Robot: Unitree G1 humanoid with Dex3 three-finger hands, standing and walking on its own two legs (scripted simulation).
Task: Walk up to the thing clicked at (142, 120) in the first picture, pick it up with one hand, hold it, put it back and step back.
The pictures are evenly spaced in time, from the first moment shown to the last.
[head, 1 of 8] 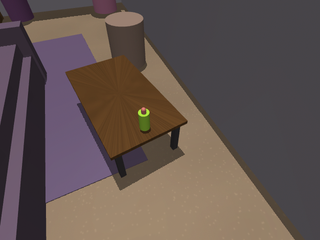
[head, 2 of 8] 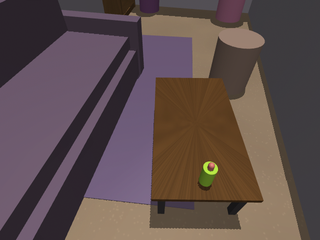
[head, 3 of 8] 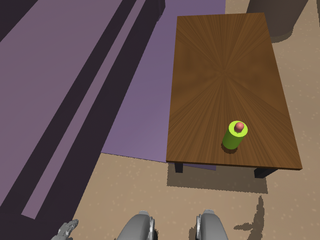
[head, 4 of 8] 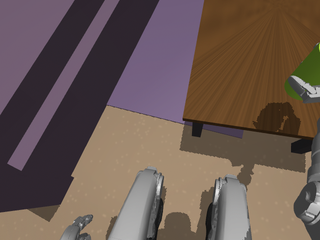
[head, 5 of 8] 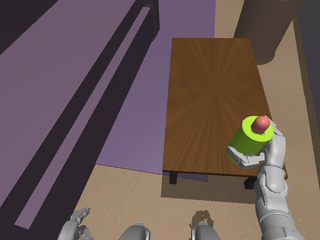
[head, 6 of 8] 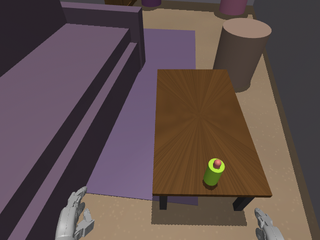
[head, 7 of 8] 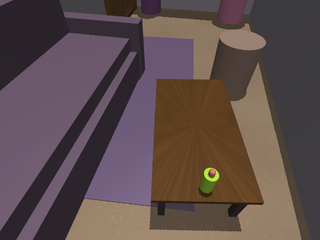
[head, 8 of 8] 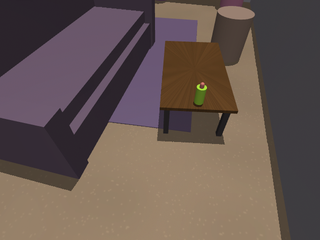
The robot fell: no
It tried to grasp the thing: yes
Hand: right
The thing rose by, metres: 0.40
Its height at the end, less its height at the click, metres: +0.00
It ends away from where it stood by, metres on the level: 0.02
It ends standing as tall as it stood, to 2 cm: yes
